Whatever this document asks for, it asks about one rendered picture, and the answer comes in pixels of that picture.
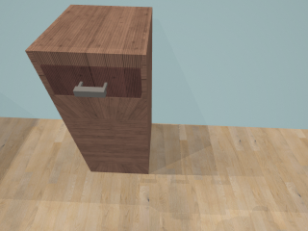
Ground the drawer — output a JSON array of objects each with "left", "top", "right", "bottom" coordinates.
[{"left": 40, "top": 64, "right": 142, "bottom": 98}]

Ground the cabinet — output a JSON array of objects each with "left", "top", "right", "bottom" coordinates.
[{"left": 25, "top": 4, "right": 153, "bottom": 174}]

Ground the handle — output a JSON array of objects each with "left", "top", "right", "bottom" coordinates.
[{"left": 73, "top": 81, "right": 108, "bottom": 98}]

